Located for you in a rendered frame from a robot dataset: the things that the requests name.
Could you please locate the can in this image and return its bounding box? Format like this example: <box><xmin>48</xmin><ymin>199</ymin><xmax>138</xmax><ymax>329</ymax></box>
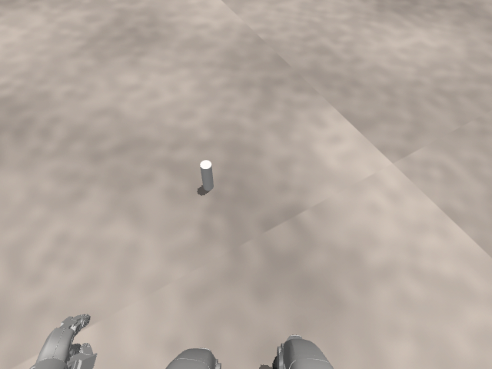
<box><xmin>200</xmin><ymin>160</ymin><xmax>214</xmax><ymax>191</ymax></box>

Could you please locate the left robot hand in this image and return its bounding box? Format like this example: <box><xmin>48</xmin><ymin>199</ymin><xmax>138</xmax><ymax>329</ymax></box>
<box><xmin>36</xmin><ymin>314</ymin><xmax>97</xmax><ymax>369</ymax></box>

